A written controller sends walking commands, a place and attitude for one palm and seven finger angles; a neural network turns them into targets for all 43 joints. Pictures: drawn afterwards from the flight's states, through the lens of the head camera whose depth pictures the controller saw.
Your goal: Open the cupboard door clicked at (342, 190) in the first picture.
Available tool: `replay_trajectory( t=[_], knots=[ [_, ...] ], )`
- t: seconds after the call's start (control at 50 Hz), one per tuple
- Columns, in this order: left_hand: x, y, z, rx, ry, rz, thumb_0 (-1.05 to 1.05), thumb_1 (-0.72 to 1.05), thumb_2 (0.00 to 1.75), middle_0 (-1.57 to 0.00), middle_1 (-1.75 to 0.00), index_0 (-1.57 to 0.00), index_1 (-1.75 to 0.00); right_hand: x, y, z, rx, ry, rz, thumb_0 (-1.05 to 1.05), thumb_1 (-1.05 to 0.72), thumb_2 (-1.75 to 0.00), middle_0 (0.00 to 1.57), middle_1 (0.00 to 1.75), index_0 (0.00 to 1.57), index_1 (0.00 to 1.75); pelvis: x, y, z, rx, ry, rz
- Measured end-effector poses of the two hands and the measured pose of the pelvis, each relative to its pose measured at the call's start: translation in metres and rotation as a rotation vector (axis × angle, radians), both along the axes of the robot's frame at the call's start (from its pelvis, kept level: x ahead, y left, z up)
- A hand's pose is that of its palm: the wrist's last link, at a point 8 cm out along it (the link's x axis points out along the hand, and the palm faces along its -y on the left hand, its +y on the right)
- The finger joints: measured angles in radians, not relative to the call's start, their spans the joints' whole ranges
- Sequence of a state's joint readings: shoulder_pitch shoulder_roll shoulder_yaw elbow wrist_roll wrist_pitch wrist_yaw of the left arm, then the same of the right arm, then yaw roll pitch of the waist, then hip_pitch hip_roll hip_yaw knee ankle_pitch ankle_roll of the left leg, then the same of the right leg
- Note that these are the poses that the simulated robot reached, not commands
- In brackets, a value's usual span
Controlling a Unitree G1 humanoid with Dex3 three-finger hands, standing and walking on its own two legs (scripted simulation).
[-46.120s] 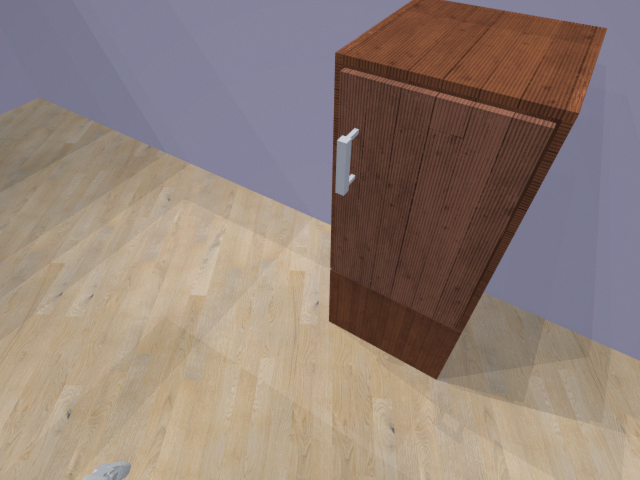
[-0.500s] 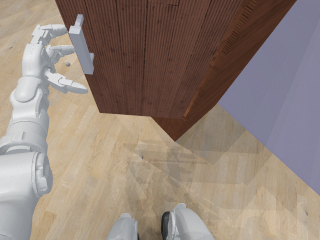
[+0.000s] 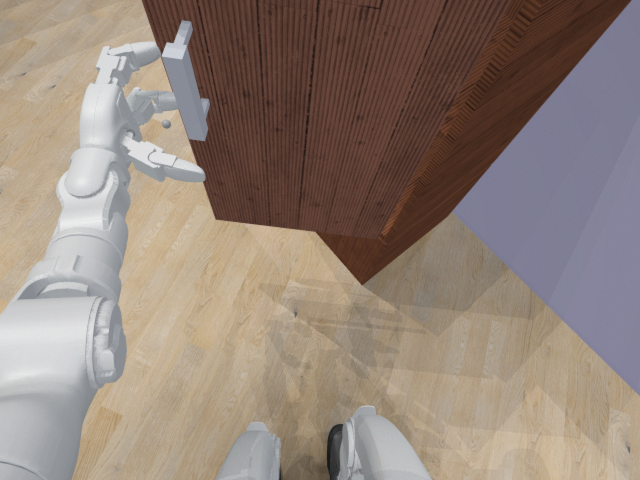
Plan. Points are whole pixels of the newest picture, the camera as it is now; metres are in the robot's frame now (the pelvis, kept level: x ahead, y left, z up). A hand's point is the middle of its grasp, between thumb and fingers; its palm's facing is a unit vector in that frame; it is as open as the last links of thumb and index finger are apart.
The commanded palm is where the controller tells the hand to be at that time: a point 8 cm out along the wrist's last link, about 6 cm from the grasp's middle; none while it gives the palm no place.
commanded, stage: slide the fingers in behind the handle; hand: left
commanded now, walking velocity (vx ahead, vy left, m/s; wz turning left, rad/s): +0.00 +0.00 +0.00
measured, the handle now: (192, 85) +0.57 +0.14 +0.07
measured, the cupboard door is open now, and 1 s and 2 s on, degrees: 45 45 45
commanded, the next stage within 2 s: move the hooked fingers beside the handle in 0.10 s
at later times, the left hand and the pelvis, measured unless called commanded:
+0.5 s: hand (163, 120) +0.52 +0.17 +0.06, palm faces -0.07 -1.00 -0.01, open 15.5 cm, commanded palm +0.51 +0.17 +0.06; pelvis -0.01 +0.00 -0.01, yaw -1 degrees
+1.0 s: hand (160, 117) +0.53 +0.18 +0.06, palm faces -0.09 -1.00 -0.01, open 15.3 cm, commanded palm +0.52 +0.20 +0.06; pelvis +0.00 +0.00 +0.00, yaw -2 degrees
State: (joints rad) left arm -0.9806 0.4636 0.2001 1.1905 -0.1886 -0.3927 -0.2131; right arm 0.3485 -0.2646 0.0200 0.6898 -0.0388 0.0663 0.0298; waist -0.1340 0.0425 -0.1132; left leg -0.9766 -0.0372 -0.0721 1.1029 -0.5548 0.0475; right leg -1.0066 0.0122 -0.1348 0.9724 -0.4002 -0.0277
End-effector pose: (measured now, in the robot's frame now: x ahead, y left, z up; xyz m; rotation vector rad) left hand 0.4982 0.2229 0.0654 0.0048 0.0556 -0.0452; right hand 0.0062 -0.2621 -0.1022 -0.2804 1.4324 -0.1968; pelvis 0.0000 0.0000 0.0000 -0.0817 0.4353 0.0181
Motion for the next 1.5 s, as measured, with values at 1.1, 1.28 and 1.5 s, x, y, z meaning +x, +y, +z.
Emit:
replay_trajectory(
  t=[1.1, 1.28, 1.5],
  knots=[
    [0.013, 0.011, 0.001, 0.014, 0.004, -0.048, -0.01, -0.50, 0.30, -0.30, -1.20, -0.06, -1.13, -0.029, 0.004, 0.005, -0.027, 0.013, -0.071, 0.00, -0.90, -0.90, 0.20, 0.30, 0.20, 0.30, -0.004, 0.002, -0.003, 0.000, 0.015, -0.039],
    [0.016, 0.013, 0.001, 0.014, 0.003, -0.053, -0.01, -0.50, 0.30, -0.30, -1.20, -0.10, -1.14, -0.029, 0.000, 0.006, -0.036, 0.013, -0.078, 0.00, -0.90, -0.90, 0.20, 0.30, 0.20, 0.30, -0.004, -0.001, -0.003, 0.003, 0.019, -0.047],
    [0.021, 0.018, 0.001, 0.019, 0.006, -0.060, -0.01, -0.50, 0.30, -0.30, -1.20, -0.17, -1.17, -0.035, -0.003, 0.006, -0.047, 0.021, -0.093, 0.00, -0.90, -0.90, 0.20, 0.30, 0.20, 0.30, -0.005, -0.003, -0.005, 0.004, 0.029, -0.056]
  ],
)
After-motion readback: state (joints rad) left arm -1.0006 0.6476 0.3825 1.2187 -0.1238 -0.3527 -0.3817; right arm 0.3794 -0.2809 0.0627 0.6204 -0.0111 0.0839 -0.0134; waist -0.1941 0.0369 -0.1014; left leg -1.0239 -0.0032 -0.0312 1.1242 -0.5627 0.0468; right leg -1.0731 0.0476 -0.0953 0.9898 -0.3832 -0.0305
